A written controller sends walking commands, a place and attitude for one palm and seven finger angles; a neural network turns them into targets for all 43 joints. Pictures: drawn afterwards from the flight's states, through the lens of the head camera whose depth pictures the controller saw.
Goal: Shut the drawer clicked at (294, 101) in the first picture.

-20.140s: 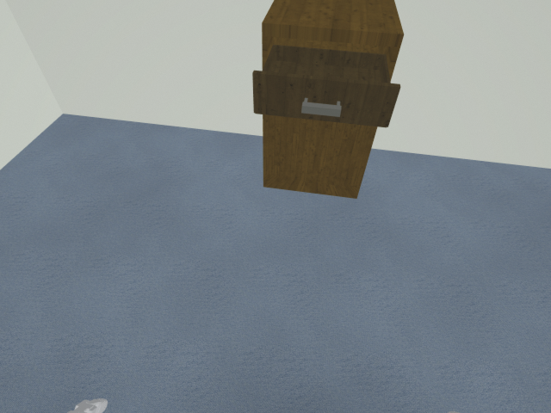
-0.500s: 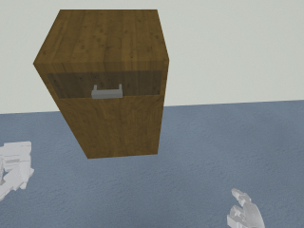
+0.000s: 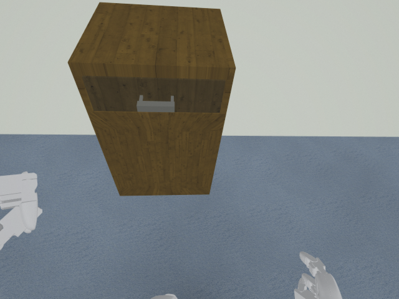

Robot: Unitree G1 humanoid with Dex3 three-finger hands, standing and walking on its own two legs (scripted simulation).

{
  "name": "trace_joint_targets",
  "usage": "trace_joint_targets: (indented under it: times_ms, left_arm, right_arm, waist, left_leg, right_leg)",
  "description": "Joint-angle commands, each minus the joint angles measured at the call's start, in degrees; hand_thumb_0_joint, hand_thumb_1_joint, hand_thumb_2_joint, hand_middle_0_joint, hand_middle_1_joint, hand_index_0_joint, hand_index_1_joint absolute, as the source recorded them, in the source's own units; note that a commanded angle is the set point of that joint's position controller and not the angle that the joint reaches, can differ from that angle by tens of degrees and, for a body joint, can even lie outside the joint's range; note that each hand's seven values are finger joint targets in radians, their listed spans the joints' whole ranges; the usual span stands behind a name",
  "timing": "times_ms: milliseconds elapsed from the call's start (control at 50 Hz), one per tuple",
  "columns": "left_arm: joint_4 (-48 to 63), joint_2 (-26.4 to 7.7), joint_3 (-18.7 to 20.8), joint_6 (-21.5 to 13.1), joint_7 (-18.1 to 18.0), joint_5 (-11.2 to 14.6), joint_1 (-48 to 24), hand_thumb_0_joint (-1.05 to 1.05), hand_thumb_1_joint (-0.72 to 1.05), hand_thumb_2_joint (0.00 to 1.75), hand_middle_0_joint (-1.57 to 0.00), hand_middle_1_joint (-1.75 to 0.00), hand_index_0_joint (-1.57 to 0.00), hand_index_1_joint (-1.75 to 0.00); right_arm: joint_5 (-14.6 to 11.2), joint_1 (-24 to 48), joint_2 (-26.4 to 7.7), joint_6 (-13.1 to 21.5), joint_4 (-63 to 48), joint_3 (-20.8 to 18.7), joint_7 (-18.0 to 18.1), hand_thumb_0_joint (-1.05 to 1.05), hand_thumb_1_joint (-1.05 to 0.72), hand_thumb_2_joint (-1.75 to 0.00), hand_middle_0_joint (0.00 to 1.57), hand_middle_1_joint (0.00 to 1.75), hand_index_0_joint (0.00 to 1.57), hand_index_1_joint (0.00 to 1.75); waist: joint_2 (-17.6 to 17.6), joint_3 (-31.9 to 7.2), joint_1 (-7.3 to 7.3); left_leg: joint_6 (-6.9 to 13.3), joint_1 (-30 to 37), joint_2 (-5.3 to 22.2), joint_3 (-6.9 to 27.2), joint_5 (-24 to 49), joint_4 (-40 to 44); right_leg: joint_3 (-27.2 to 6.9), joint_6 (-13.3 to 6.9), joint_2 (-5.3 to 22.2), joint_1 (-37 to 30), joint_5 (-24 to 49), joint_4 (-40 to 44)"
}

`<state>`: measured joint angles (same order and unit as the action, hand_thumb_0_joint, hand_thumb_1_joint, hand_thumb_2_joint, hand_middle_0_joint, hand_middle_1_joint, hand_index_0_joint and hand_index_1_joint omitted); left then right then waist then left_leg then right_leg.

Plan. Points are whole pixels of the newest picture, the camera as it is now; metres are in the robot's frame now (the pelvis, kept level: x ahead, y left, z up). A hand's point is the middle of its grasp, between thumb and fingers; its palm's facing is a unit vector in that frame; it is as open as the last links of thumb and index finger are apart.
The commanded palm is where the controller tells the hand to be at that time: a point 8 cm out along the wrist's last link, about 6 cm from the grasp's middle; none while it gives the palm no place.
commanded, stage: step back with the hand held close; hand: left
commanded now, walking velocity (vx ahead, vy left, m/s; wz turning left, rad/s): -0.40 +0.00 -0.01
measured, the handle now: (156, 102) +0.69 +0.17 -0.06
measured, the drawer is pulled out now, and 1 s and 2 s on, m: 0.00 0.00 0.00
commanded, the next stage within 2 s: stop stepping back and stand still in 0.32 s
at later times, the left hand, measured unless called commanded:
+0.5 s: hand out of the picture +0.07 +0.17 +0.20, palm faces +0.15 -0.73 -0.66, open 3.2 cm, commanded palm +0.04 +0.21 +0.19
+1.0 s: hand out of the picture +0.03 +0.24 +0.17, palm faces +0.37 -0.84 -0.41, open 3.2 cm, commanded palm -0.04 +0.27 +0.19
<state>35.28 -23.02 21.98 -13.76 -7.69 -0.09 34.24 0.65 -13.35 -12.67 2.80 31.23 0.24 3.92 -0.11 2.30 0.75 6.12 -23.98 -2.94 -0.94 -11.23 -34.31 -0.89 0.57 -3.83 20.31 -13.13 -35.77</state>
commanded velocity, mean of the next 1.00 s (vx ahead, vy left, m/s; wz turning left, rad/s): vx -0.04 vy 0.01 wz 0.01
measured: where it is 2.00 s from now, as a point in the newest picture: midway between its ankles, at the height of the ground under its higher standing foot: outside the picture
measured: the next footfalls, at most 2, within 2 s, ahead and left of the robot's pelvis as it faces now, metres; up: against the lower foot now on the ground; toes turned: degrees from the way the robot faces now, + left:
right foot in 0.28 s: -0.20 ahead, -0.12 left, +0.00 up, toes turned -3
left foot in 0.58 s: -0.05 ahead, +0.04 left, +0.00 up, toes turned -2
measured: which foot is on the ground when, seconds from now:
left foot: down 0.00-0.38, up 0.40-0.56, down 0.58-0.78, up 0.80-0.92, down 0.94-1.00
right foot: up 0.00-0.26, down 0.28-0.94, up 0.96-1.00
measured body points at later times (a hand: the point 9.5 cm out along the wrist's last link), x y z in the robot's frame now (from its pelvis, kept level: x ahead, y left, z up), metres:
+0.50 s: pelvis -0.12 -0.06 +0.00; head -0.08 -0.05 +0.45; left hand +0.06 +0.20 +0.23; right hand +0.04 -0.29 -0.08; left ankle -0.01 +0.05 -0.70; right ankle -0.24 -0.12 -0.73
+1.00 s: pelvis -0.19 +0.00 +0.00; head -0.18 +0.02 +0.45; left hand +0.00 +0.28 +0.19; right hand -0.07 -0.26 -0.08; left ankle -0.15 +0.08 -0.73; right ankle -0.25 -0.12 -0.69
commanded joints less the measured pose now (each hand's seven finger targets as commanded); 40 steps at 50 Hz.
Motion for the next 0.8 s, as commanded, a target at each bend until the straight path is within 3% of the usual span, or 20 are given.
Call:
trace_joint_targets:
  times_ms: [0, 60, 100, 180, 240, 320, 340, 380, 400, 420, 440, 480, 520, 580, 620, 640, 700, 720, 740, 780]
  left_arm:
    - [11.54, -8.49, 8.82, -4.59, -0.9, 0.24, -0.44, 0.0, 0.9, 0.9, -1.4, -1.6, -1.4, -1.6]
    - [10.59, -6.98, 7.31, -5.02, -0.25, 1.74, 3.04, 0.0, 0.9, 0.9, -1.4, -1.6, -1.4, -1.6]
    - [11.18, -7.06, 6.43, -5.65, 0.22, 2.76, 3.51, 0.0, 0.9, 0.9, -1.4, -1.6, -1.4, -1.6]
    - [14.82, -9.76, 6.95, -7.06, 0.47, 3.39, 2.82, 0.0, 0.9, 0.9, -1.4, -1.6, -1.4, -1.6]
    - [19.14, -13.48, 10.77, -7.24, 0.39, 4.02, 5.4, 0.0, 0.9, 0.9, -1.4, -1.6, -1.4, -1.6]
    - [21.35, -16.67, 16.93, -7.25, 1.29, 6.37, 11.19, 0.0, 0.9, 0.9, -1.4, -1.6, -1.4, -1.6]
    - [20.18, -18.29, 19.83, -6.98, 1.43, 6.92, 14.11, 0.0, 0.9, 0.9, -1.4, -1.6, -1.4, -1.6]
    - [14.0, -17.31, 21.19, -6.69, 2.0, 7.45, 15.62, 0.0, 0.9, 0.9, -1.4, -1.6, -1.4, -1.6]
    - [9.91, -15.64, 20.15, -6.28, 1.81, 7.16, 15.83, 0.0, 0.9, 0.9, -1.4, -1.6, -1.4, -1.6]
    - [7.49, -13.81, 18.27, -5.2, 1.55, 6.99, 15.99, 0.0, 0.9, 0.9, -1.4, -1.6, -1.4, -1.6]
    - [2.09, -11.28, 17.68, -3.2, 1.77, 6.9, 17.6, 0.0, 0.9, 0.9, -1.4, -1.6, -1.4, -1.6]
    - [0.18, -9.91, 13.06, -0.97, 0.54, 5.84, 10.21, 0.0, 0.9, 0.9, -1.4, -1.6, -1.4, -1.6]
    - [-1.59, -6.64, 5.86, -0.21, -0.32, 5.05, 3.27, 0.0, 0.9, 0.9, -1.4, -1.6, -1.4, -1.6]
    - [-1.76, -5.27, -0.03, 0.36, -0.9, 3.77, -5.47, 0.0, 0.9, 0.9, -1.4, -1.6, -1.4, -1.6]
    - [3.62, -7.5, 0.27, 0.37, -1.44, 2.45, -9.69, 0.0, 0.9, 0.9, -1.4, -1.6, -1.4, -1.6]
    - [9.59, -10.54, 1.99, -0.26, -1.5, 2.22, -11.81, 0.0, 0.9, 0.9, -1.4, -1.6, -1.4, -1.6]
    - [13.65, -10.53, 4.25, -1.49, -1.25, 1.12, -7.54, 0.0, 0.9, 0.9, -1.4, -1.6, -1.4, -1.6]
    - [13.63, -10.7, 5.48, -1.75, -1.36, 0.93, -5.02, 0.0, 0.9, 0.9, -1.4, -1.6, -1.4, -1.6]
    - [14.57, -13.29, 8.61, -2.48, -1.59, 1.07, -3.08, 0.0, 0.9, 0.9, -1.4, -1.6, -1.4, -1.6]
    - [13.23, -11.94, 8.14, -3.5, -1.71, 1.82, -2.97, 0.0, 0.9, 0.9, -1.4, -1.6, -1.4, -1.6]
  right_arm:
    - [0.52, 6.4, -8.14, 4.38, -9.0, -4.28, 0.68, 0.0, -0.9, -0.9, 0.2, 0.3, 0.2, 0.3]
    - [0.83, 5.67, -7.86, 5.43, -7.29, -4.32, 0.06, 0.0, -0.9, -0.9, 0.2, 0.3, 0.2, 0.3]
    - [1.26, 4.99, -7.97, 5.99, -5.07, -4.27, -0.34, 0.0, -0.9, -0.9, 0.2, 0.3, 0.2, 0.3]
    - [1.34, 4.22, -7.71, 7.05, -1.62, -4.33, -1.78, 0.0, -0.9, -0.9, 0.2, 0.3, 0.2, 0.3]
    - [1.19, 5.09, -7.64, 6.87, -3.4, -4.31, -2.76, 0.0, -0.9, -0.9, 0.2, 0.3, 0.2, 0.3]
    - [0.01, 7.5, -6.97, 4.51, -7.68, -3.92, -3.57, 0.0, -0.9, -0.9, 0.2, 0.3, 0.2, 0.3]
    - [-0.68, 8.59, -6.59, 3.31, -9.51, -3.35, -3.67, 0.0, -0.9, -0.9, 0.2, 0.3, 0.2, 0.3]
    - [-3.55, 11.96, -5.79, 0.74, -11.9, -2.84, -2.84, 0.0, -0.9, -0.9, 0.2, 0.3, 0.2, 0.3]
    - [-4.37, 13.49, -5.8, 0.79, -11.73, -3.23, -2.38, 0.0, -0.9, -0.9, 0.2, 0.3, 0.2, 0.3]
    - [-3.9, 12.4, -4.98, 0.5, -9.72, -3.26, -2.14, 0.0, -0.9, -0.9, 0.2, 0.3, 0.2, 0.3]
    - [-3.28, 13.87, -4.09, 0.43, -10.0, -3.05, -1.87, 0.0, -0.9, -0.9, 0.2, 0.3, 0.2, 0.3]
    - [-2.72, 11.08, -4.65, -0.15, -7.53, -2.34, -0.34, 0.0, -0.9, -0.9, 0.2, 0.3, 0.2, 0.3]
    - [-2.95, 7.81, -6.41, 0.98, -5.44, -2.61, 0.28, 0.0, -0.9, -0.9, 0.2, 0.3, 0.2, 0.3]
    - [-3.89, 5.04, -8.66, 2.06, -5.77, -3.26, 0.59, 0.0, -0.9, -0.9, 0.2, 0.3, 0.2, 0.3]
    - [-3.3, 5.16, -8.7, 1.85, -6.84, -3.39, 0.71, 0.0, -0.9, -0.9, 0.2, 0.3, 0.2, 0.3]
    - [-2.97, 7.0, -8.57, 1.69, -7.66, -2.89, 0.69, 0.0, -0.9, -0.9, 0.2, 0.3, 0.2, 0.3]
    - [-2.0, 9.13, -7.42, 2.52, -8.99, -2.86, -0.11, 0.0, -0.9, -0.9, 0.2, 0.3, 0.2, 0.3]
    - [-1.43, 8.74, -6.37, 2.49, -8.7, -2.85, -0.18, 0.0, -0.9, -0.9, 0.2, 0.3, 0.2, 0.3]
    - [-1.1, 7.4, -6.37, 2.22, -8.04, -3.34, -0.39, 0.0, -0.9, -0.9, 0.2, 0.3, 0.2, 0.3]
    - [-1.06, 6.52, -6.34, 1.96, -6.49, -4.25, -0.79, 0.0, -0.9, -0.9, 0.2, 0.3, 0.2, 0.3]
  waist:
    - [9.28, -5.37, -0.59]
    - [5.42, -6.88, -0.32]
    - [6.57, -8.85, -0.31]
    - [10.64, -20.26, -1.58]
    - [13.72, -27.82, -2.36]
    - [9.5, -28.64, -3.37]
    - [3.68, -27.97, -3.86]
    - [-18.71, -18.28, -3.27]
    - [-17.3, -12.38, -2.97]
    - [-11.88, -9.33, -2.19]
    - [-7.71, -8.67, -1.77]
    - [1.54, -6.58, 0.33]
    - [-2.65, -6.42, 1.46]
    - [-8.28, -5.48, 1.0]
    - [-7.52, -6.88, 0.78]
    - [-1.76, -6.8, 0.42]
    - [2.47, 2.48, -0.36]
    - [4.41, 5.02, -0.01]
    - [4.19, 3.7, 0.29]
    - [-3.36, 3.82, -0.1]
  left_leg:
    - [3.8, -21.17, 18.24, 20.06, -25.18, 24.74]
    - [3.01, -7.37, 17.2, 19.04, -11.96, 21.53]
    - [2.3, 3.18, 16.71, 19.34, -1.26, 20.95]
    - [-0.61, 32.79, 15.01, 13.63, 46.01, 10.12]
    - [-0.11, 41.45, 14.55, 11.12, 54.19, 6.41]
    - [-1.05, 30.53, 14.11, 7.63, 39.55, 6.04]
    - [-2.44, 25.03, 11.4, 5.01, 32.06, 3.68]
    - [-5.46, 7.01, 2.35, -2.49, -4.56, -9.2]
    - [-5.32, -2.43, 0.74, -0.57, -13.07, -17.86]
    - [-4.99, -3.95, 2.21, 0.99, -11.98, -19.26]
    - [-4.46, -2.9, 2.46, 0.03, -10.19, -14.02]
    - [-4.68, 4.7, 2.21, -2.52, -2.0, -4.95]
    - [-3.47, 11.79, 0.83, -4.37, 3.38, 1.82]
    - [0.08, 16.55, 4.82, -0.58, 17.17, 6.5]
    - [1.66, 19.43, 6.09, 2.4, 20.47, 3.38]
    - [1.91, 16.45, 6.21, 3.86, 16.33, 5.09]
    - [-0.56, -1.75, 5.81, 8.36, -17.42, 7.91]
    - [-2.49, -2.12, 3.84, 6.95, -17.9, 4.12]
    - [-4.27, 1.19, 2.51, 4.27, -12.24, -3.79]
    - [-5.62, 0.09, 3.23, 2.71, -8.25, -20.1]
  right_leg:
    - [-2.67, 0.21, -1.56, -21.96, -3.8, -11.54]
    - [-2.28, -0.2, -1.37, -13.73, -9.1, -3.65]
    - [-1.66, -0.49, -1.42, -8.21, -12.64, 1.99]
    - [-1.69, 0.07, -0.31, 0.28, -9.15, 12.24]
    - [-1.75, 0.98, -0.25, 0.04, -8.4, 11.97]
    - [0.1, 1.84, 1.45, -8.24, -0.2, 15.95]
    - [-0.24, 2.89, 3.6, -12.03, 13.32, 19.19]
    - [-5.22, 4.66, 15.16, -11.52, 42.78, 19.2]
    - [-6.07, 4.68, 18.03, -9.62, 49.67, 15.87]
    - [-3.9, 3.91, 17.9, -8.63, 48.06, 13.83]
    - [-6.75, 1.7, 16.36, -8.03, 46.42, 12.75]
    - [-4.7, 0.34, 13.58, -6.19, 42.24, 11.82]
    - [-3.18, 4.22, 11.9, -5.35, 44.37, 9.78]
    - [-3.39, 9.9, 9.35, -5.59, 46.84, 4.78]
    - [-3.59, 9.64, 8.17, -3.18, 41.15, 4.43]
    - [-3.9, 8.05, 8.0, -3.72, 29.31, 4.98]
    - [-9.08, 0.25, 8.44, -5.64, -18.71, 17.84]
    - [-12.69, -3.9, 10.97, -1.22, -27.89, 22.69]
    - [-15.91, -6.93, 14.91, 1.48, -28.15, 25.95]
    - [-22.38, -11.63, 22.58, 4.84, -28.55, 29.26]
